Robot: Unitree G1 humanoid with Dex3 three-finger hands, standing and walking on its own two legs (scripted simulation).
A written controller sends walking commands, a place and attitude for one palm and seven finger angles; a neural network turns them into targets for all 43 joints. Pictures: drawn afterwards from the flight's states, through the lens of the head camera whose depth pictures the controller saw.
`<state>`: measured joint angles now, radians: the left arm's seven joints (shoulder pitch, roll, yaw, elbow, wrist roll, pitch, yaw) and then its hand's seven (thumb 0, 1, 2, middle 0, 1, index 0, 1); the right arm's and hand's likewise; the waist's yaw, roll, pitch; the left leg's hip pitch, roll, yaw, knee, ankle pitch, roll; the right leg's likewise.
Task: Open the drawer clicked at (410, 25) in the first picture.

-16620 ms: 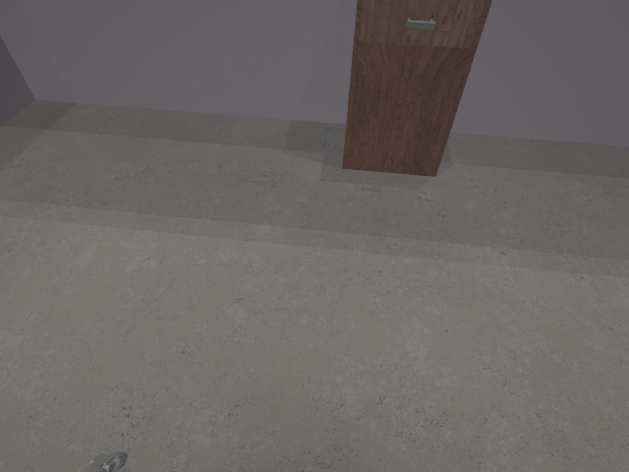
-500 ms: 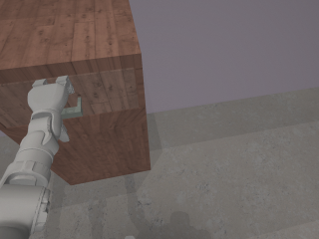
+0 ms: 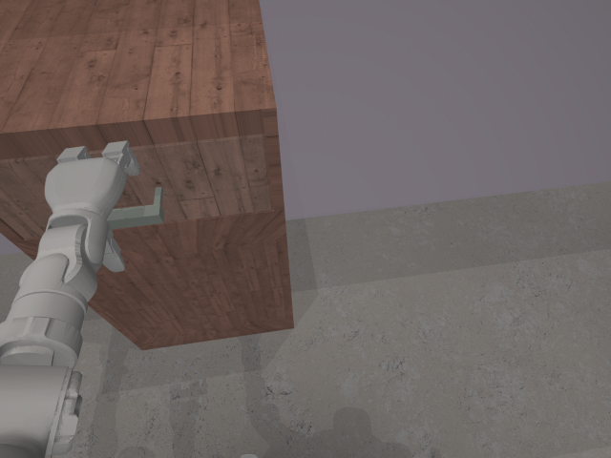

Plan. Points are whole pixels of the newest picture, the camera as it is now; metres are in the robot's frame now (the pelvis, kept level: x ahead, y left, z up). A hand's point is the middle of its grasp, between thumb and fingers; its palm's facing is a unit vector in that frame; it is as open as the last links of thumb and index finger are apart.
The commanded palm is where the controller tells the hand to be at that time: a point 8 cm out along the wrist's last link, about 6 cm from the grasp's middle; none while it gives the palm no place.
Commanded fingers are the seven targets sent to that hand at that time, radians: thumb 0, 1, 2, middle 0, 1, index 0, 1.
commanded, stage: re-aim the fingers above the handle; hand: left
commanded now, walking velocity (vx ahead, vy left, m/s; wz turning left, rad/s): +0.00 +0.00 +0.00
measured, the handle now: (130, 207) +0.49 +0.29 +0.00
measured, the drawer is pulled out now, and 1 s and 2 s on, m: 0.00 0.00 0.00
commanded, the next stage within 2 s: lower the fingers behind the handle in 1.82 s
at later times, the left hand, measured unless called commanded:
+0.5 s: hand (100, 208) +0.44 +0.29 +0.06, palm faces -0.02 +0.01 -1.00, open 13.7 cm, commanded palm +0.42 +0.28 +0.12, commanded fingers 0.00 -0.50 0.30 -0.30 -1.20 -0.30 -1.20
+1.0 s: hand (108, 210) +0.44 +0.28 +0.06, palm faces -0.05 +0.00 -1.00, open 13.8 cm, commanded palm +0.42 +0.28 +0.12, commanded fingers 0.00 -0.50 0.30 -0.30 -1.20 -0.30 -1.20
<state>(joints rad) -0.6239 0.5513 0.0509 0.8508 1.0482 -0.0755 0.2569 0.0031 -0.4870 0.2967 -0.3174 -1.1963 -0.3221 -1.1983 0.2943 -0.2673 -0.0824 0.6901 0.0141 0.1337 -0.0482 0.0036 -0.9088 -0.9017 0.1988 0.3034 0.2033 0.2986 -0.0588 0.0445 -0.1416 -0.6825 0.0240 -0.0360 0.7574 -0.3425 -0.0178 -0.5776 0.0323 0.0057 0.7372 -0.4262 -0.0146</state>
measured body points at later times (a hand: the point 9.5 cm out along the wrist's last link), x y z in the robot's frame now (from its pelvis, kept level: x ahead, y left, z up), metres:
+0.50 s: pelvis -0.01 +0.01 +0.00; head +0.06 +0.00 +0.45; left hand +0.43 +0.29 +0.12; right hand +0.03 -0.26 -0.14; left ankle +0.01 +0.13 -0.71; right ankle -0.05 -0.11 -0.71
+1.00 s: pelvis -0.01 +0.01 +0.00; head +0.05 +0.00 +0.45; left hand +0.44 +0.28 +0.11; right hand +0.02 -0.25 -0.13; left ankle +0.01 +0.13 -0.71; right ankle -0.05 -0.11 -0.71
